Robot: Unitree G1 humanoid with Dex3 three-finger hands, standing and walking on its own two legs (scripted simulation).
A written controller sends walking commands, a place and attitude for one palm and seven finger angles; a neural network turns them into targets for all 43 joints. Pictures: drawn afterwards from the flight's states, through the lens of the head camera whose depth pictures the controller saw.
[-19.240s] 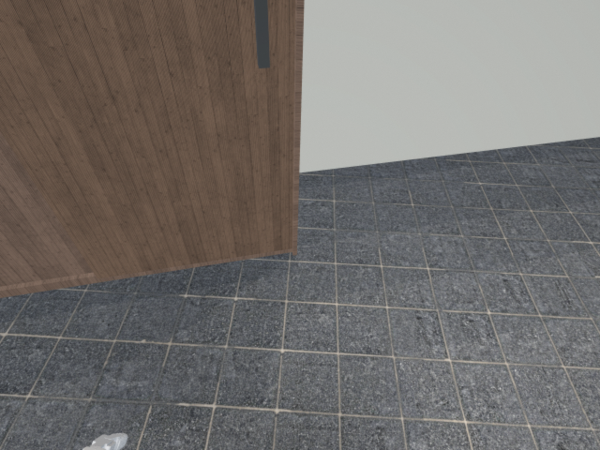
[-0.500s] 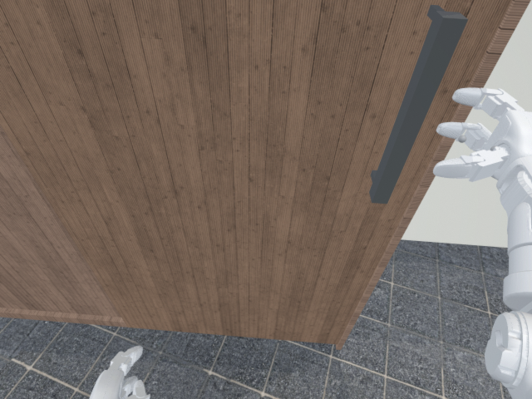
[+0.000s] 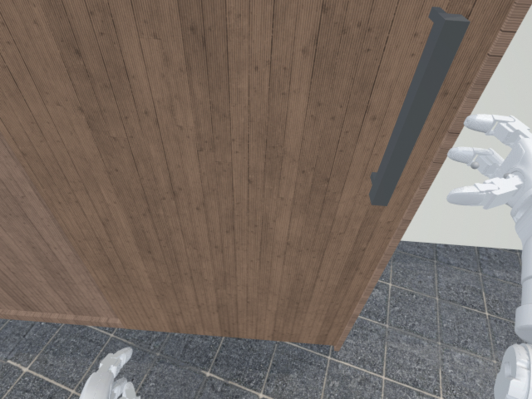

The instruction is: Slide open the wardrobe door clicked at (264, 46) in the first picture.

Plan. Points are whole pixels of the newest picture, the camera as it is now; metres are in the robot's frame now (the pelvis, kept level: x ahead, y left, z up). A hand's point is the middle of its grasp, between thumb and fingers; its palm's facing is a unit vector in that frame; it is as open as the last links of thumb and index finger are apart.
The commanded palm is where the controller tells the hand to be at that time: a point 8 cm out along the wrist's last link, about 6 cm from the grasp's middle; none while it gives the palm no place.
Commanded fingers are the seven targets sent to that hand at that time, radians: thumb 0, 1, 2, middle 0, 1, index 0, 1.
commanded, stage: move the hooked fingers beside the handle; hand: right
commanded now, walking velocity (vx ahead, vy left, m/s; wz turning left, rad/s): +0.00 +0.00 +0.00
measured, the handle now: (403, 120) +0.47 -0.15 +0.23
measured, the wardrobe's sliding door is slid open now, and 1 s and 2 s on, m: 0.00 0.00 0.00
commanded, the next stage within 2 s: feel for the door with the fingertips in 1.46 s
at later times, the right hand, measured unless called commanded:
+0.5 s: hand (470, 146) +0.41 -0.23 +0.23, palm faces +0.05 +1.00 +0.00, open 14.0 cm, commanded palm +0.38 -0.28 +0.23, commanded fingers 0.00 0.50 -0.30 0.30 1.20 0.30 1.20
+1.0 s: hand (461, 157) +0.41 -0.23 +0.22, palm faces +0.06 +1.00 -0.03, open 14.0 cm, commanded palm +0.38 -0.27 +0.23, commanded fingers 0.00 0.50 -0.30 0.30 1.20 0.30 1.20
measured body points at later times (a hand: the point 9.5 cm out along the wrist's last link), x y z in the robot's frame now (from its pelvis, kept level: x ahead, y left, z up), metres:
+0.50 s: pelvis +0.00 +0.00 +0.00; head -0.01 +0.00 +0.45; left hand +0.12 +0.26 -0.10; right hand +0.40 -0.28 +0.23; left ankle -0.02 +0.10 -0.74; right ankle -0.01 -0.10 -0.74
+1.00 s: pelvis +0.00 +0.00 +0.00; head -0.01 +0.01 +0.45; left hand +0.14 +0.25 -0.09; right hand +0.40 -0.28 +0.22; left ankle -0.02 +0.10 -0.74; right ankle -0.01 -0.10 -0.74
